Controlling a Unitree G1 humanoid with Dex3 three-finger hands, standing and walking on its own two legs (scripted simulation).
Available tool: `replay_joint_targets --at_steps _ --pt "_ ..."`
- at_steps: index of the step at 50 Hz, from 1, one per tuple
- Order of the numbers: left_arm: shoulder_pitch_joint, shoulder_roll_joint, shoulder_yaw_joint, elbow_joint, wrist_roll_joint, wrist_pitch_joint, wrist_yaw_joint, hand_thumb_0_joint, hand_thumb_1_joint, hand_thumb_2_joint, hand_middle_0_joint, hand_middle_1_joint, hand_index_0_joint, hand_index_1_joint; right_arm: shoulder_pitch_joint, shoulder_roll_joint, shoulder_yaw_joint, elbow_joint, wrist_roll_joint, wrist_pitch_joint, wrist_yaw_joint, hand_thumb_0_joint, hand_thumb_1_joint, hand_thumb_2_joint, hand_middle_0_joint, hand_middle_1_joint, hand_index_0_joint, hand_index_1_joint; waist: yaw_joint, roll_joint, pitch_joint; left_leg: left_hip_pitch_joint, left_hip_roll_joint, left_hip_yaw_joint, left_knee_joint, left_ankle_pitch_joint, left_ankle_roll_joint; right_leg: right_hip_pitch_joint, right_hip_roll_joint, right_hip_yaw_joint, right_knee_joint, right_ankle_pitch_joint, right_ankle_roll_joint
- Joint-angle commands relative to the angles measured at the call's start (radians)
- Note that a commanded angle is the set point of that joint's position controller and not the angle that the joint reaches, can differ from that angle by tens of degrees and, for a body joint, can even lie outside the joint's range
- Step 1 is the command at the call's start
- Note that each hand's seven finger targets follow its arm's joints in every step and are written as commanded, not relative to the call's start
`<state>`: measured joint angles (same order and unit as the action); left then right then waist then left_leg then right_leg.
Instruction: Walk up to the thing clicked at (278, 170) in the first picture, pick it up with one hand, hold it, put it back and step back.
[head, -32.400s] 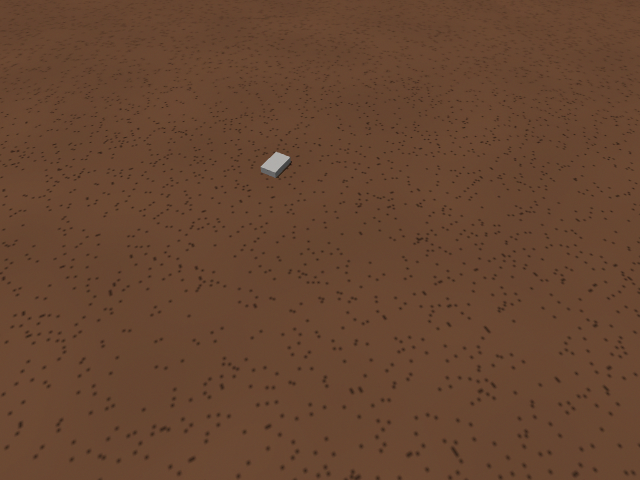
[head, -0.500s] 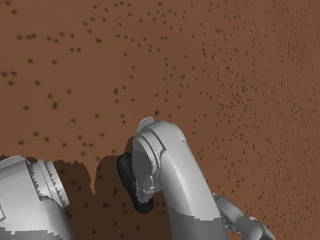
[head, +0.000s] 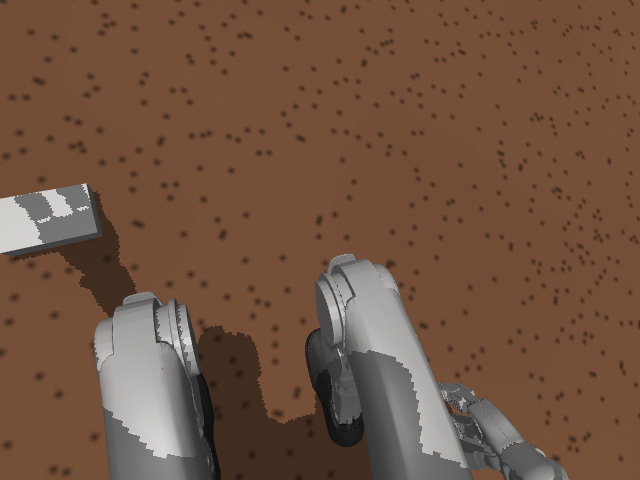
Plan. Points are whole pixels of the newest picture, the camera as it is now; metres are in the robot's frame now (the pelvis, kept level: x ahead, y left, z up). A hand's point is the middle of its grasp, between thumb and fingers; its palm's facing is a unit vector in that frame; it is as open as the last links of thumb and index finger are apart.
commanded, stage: withdraw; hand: left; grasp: from above
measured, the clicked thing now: (49, 219) +0.47 +0.33 -0.33
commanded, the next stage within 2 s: home in 0.38 s
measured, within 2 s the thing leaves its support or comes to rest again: neither
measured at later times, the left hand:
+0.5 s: hand out of the picture +0.49 +0.35 -0.17, palm faces -0.38 -0.04 -0.93, open 13.9 cm
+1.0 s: hand out of the picture +0.34 +0.32 -0.01, palm faces -0.28 -0.57 -0.77, open 8.1 cm
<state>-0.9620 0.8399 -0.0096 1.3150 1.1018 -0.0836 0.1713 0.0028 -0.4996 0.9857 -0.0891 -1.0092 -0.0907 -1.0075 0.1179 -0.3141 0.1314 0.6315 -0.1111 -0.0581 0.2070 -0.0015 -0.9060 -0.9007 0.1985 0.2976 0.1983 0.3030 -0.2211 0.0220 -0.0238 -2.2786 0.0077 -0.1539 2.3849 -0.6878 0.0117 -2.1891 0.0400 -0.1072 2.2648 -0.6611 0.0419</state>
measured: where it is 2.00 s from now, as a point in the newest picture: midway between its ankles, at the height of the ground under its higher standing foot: (271, 430)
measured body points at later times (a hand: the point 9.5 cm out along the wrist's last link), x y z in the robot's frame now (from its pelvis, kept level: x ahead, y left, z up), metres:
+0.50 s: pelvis +0.00 +0.00 -0.03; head +0.24 +0.10 +0.34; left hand +0.50 +0.35 -0.12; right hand +0.05 -0.26 -0.11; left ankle +0.08 +0.12 -0.31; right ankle +0.11 -0.12 -0.31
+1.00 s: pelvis +0.00 +0.00 +0.10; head +0.18 +0.07 +0.50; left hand +0.35 +0.35 +0.03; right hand +0.17 -0.26 -0.01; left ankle +0.07 +0.12 -0.31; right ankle +0.11 -0.12 -0.31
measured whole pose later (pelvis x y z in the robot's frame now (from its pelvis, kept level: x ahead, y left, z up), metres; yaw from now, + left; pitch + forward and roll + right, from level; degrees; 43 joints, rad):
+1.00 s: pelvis +0.00 +0.00 +0.10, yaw +4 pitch +34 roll -7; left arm -0.35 0.60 0.09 0.55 0.58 0.01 -0.02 0.01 0.74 0.86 -0.21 -0.32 -0.21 -0.33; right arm 0.13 -0.31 -0.01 0.61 0.00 0.03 0.06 0.00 -0.91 -0.90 0.20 0.30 0.20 0.30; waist -0.07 0.02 -0.18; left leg -2.00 0.01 -0.10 2.06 -0.65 0.01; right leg -1.93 0.02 -0.06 1.98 -0.64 0.03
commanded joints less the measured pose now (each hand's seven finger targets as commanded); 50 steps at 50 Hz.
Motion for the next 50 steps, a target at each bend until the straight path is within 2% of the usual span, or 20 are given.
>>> replay_joint_targets --at_steps 1,5,8,11,15,19,21,23,24,25,26,28,31,32,35,37,39,41,45,50 --pt "-0.235 0.178 0.025 -0.149 -0.024 -0.066 -0.059 0.000 -0.487 0.994 -0.083 -1.018 -0.088 -1.013 0.239 -0.275 -0.096 -0.016 0.012 0.047 -0.068 0.000 -0.892 -0.898 0.200 0.300 0.200 0.300 -0.075 0.084 -0.506 0.321 -0.018 0.071 -0.238 0.130 0.027 0.397 0.026 -0.042 -0.290 0.138 -0.086" --pt "-0.265 0.293 0.115 -0.156 0.025 -0.186 -0.016 0.000 -0.490 0.993 -0.089 -1.002 -0.091 -1.001 0.207 -0.250 -0.061 -0.012 0.001 0.060 -0.097 0.000 -0.893 -0.898 0.200 0.300 0.200 0.300 -0.029 0.123 -0.555 0.315 -0.024 0.085 -0.203 0.139 0.022 0.382 0.022 -0.028 -0.262 0.120 -0.085" --pt "-0.311 0.336 0.145 -0.117 0.098 -0.251 0.065 0.000 -0.505 0.999 -0.075 -1.009 -0.078 -1.006 0.180 -0.247 -0.039 -0.009 -0.018 0.071 -0.105 0.000 -0.891 -0.896 0.200 0.300 0.200 0.300 -0.030 0.210 -0.564 0.365 -0.021 0.086 -0.195 0.123 0.014 0.313 0.028 -0.032 -0.232 0.090 -0.092" --pt "-0.390 0.365 0.149 -0.090 0.164 -0.274 0.152 0.000 -0.506 0.993 -0.072 -1.006 -0.077 -0.999 0.176 -0.250 -0.033 0.002 -0.035 0.075 -0.104 0.000 -0.890 -0.895 0.200 0.300 0.200 0.300 -0.044 0.320 -0.601 0.448 -0.012 0.079 -0.209 0.107 0.005 0.258 0.033 -0.040 -0.197 0.078 -0.094" --pt "-0.500 0.387 0.151 -0.062 0.202 -0.245 0.234 0.000 -0.491 0.978 -0.074 -0.995 -0.083 -0.985 0.188 -0.263 -0.043 0.020 -0.054 0.068 -0.104 0.000 -0.888 -0.894 0.201 0.300 0.200 0.300 -0.060 0.422 -0.654 0.520 -0.004 0.063 -0.236 0.084 -0.002 0.203 0.027 -0.070 -0.164 0.085 -0.092" --pt "-0.511 0.361 0.138 -0.008 0.210 -0.180 0.263 0.000 -0.486 0.964 -0.090 -0.980 -0.097 -0.971 0.222 -0.269 -0.055 0.032 -0.057 0.046 -0.102 0.000 -0.895 -0.896 0.200 0.300 0.200 0.300 -0.076 0.454 -0.670 0.535 -0.001 0.053 -0.251 0.103 -0.005 0.165 0.019 -0.089 -0.136 0.135 -0.091" --pt "-0.447 0.320 0.117 0.020 0.193 -0.144 0.250 0.000 -0.482 0.961 -0.090 -0.981 -0.099 -0.970 0.232 -0.264 -0.060 0.031 -0.049 0.039 -0.098 0.000 -0.895 -0.895 0.200 0.300 0.200 0.300 -0.069 0.436 -0.680 0.541 -0.004 0.056 -0.246 0.150 -0.003 0.169 0.016 -0.091 -0.137 0.175 -0.089" --pt "-0.372 0.320 0.116 0.040 0.176 -0.106 0.227 0.000 -0.465 0.948 -0.094 -0.977 -0.107 -0.962 0.242 -0.263 -0.071 0.025 -0.039 0.036 -0.094 0.000 -0.893 -0.893 0.200 0.299 0.200 0.299 -0.048 0.421 -0.693 0.548 -0.007 0.062 -0.247 0.199 -0.002 0.186 0.012 -0.087 -0.140 0.213 -0.089" --pt "-0.387 0.342 0.127 -0.018 0.163 -0.096 0.212 0.000 -0.445 0.936 -0.107 -0.968 -0.122 -0.951 0.250 -0.261 -0.070 0.021 -0.035 0.039 -0.093 0.000 -0.891 -0.892 0.200 0.299 0.200 0.299 -0.041 0.429 -0.728 0.550 -0.009 0.068 -0.252 0.221 -0.001 0.215 0.012 -0.084 -0.146 0.230 -0.087" --pt "-0.341 0.345 0.128 -0.002 0.154 -0.080 0.192 0.000 -0.365 0.856 -0.187 -0.888 -0.202 -0.871 0.255 -0.259 -0.074 0.019 -0.028 0.043 -0.092 0.000 -0.884 -0.895 0.199 0.299 0.199 0.300 -0.029 0.411 -0.726 0.551 -0.010 0.069 -0.253 0.244 0.000 0.236 0.012 -0.079 -0.153 0.245 -0.088" --pt "-0.316 0.344 0.141 -0.026 0.139 -0.071 0.169 0.000 -0.285 0.897 -0.243 -0.808 -0.218 -0.791 0.268 -0.268 -0.083 0.012 -0.025 0.046 -0.090 0.000 -0.884 -0.895 0.199 0.299 0.199 0.299 -0.025 0.393 -0.731 0.556 -0.012 0.068 -0.257 0.277 -0.001 0.247 0.007 -0.081 -0.157 0.263 -0.086" --pt "-0.277 0.352 0.157 -0.066 0.103 -0.060 0.117 0.000 -0.133 0.875 -0.233 -0.648 -0.211 -0.631 0.272 -0.265 -0.090 -0.007 -0.016 0.055 -0.088 0.000 -0.886 -0.895 0.199 0.299 0.199 0.299 -0.017 0.361 -0.728 0.549 -0.015 0.071 -0.256 0.297 0.003 0.277 0.007 -0.074 -0.177 0.265 -0.089" --pt "-0.192 0.365 0.205 -0.193 0.043 -0.065 0.041 0.000 0.107 0.733 -0.189 -0.408 -0.178 -0.417 0.283 -0.267 -0.109 -0.017 -0.002 0.072 -0.087 0.000 -0.893 -0.898 0.200 0.300 0.199 0.300 0.031 0.349 -0.783 0.562 -0.023 0.084 -0.267 0.328 0.002 0.346 0.005 -0.061 -0.203 0.273 -0.093" --pt "-0.136 0.334 0.209 -0.238 0.015 -0.068 0.016 0.000 0.187 0.718 -0.182 -0.369 -0.173 -0.377 0.291 -0.252 -0.112 -0.024 0.001 0.075 -0.084 0.000 -0.895 -0.898 0.200 0.300 0.199 0.300 0.042 0.342 -0.815 0.584 -0.021 0.092 -0.276 0.344 0.003 0.392 0.008 -0.057 -0.217 0.283 -0.090" --pt "-0.039 0.293 0.245 -0.492 -0.087 -0.072 -0.043 0.000 0.427 0.724 -0.173 -0.283 -0.170 -0.286 0.293 -0.247 -0.156 -0.048 0.026 0.088 -0.090 0.000 -0.898 -0.900 0.200 0.300 0.200 0.300 0.091 0.364 -0.922 0.666 -0.025 0.099 -0.335 0.354 -0.003 0.449 0.002 -0.040 -0.262 0.281 -0.097" --pt "0.023 0.250 0.255 -0.673 -0.181 -0.060 -0.076 0.000 0.587 0.771 -0.177 -0.264 -0.177 -0.264 0.278 -0.230 -0.179 -0.062 0.045 0.095 -0.098 0.000 -0.899 -0.900 0.200 0.300 0.200 0.300 0.113 0.340 -0.994 0.712 -0.022 0.109 -0.381 0.333 0.005 0.488 0.002 -0.018 -0.308 0.272 -0.094" --pt "0.137 0.171 0.250 -0.711 -0.279 -0.030 -0.103 0.000 0.747 0.859 -0.193 -0.287 -0.192 -0.287 0.254 -0.225 -0.192 -0.062 0.062 0.097 -0.112 0.000 -0.899 -0.900 0.200 0.300 0.200 0.300 0.105 0.256 -0.853 0.660 -0.023 0.104 -0.428 0.234 0.015 0.454 0.000 -0.010 -0.368 0.210 -0.090" --pt "0.201 0.090 0.216 -0.777 -0.356 -0.006 -0.125 0.000 0.898 0.898 -0.200 -0.298 -0.199 -0.298 0.230 -0.202 -0.198 -0.060 0.073 0.094 -0.128 0.000 -0.899 -0.900 0.200 0.300 0.200 0.300 0.102 0.215 -0.801 0.652 -0.018 0.094 -0.473 0.163 0.022 0.455 0.004 -0.001 -0.411 0.168 -0.087" --pt "0.324 0.011 0.180 -0.920 -0.482 0.050 -0.158 0.000 0.900 0.899 -0.200 -0.298 -0.200 -0.299 0.175 -0.184 -0.214 -0.089 0.098 0.083 -0.147 0.000 -0.899 -0.900 0.200 0.300 0.200 0.300 0.120 0.178 -0.742 0.706 -0.003 0.072 -0.597 0.052 0.026 0.519 0.002 0.009 -0.499 0.091 -0.079" --pt "0.478 -0.089 0.145 -1.064 -0.634 0.106 -0.162 0.000 0.899 0.900 -0.200 -0.299 -0.200 -0.299 0.111 -0.162 -0.212 -0.122 0.128 0.046 -0.182 0.000 -0.899 -0.900 0.200 0.300 0.200 0.300 0.133 0.183 -0.684 0.850 0.015 0.025 -0.773 -0.017 0.020 0.606 -0.004 0.012 -0.587 0.074 -0.067"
